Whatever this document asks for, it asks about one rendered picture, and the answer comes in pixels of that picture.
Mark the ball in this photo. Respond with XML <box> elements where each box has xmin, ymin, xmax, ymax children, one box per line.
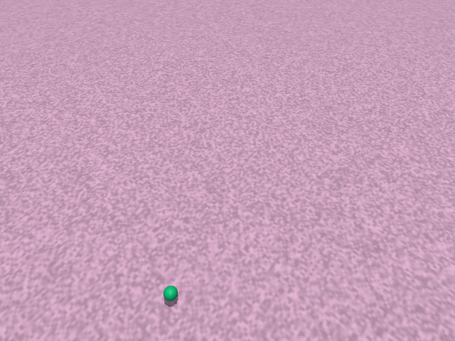
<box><xmin>164</xmin><ymin>286</ymin><xmax>178</xmax><ymax>301</ymax></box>

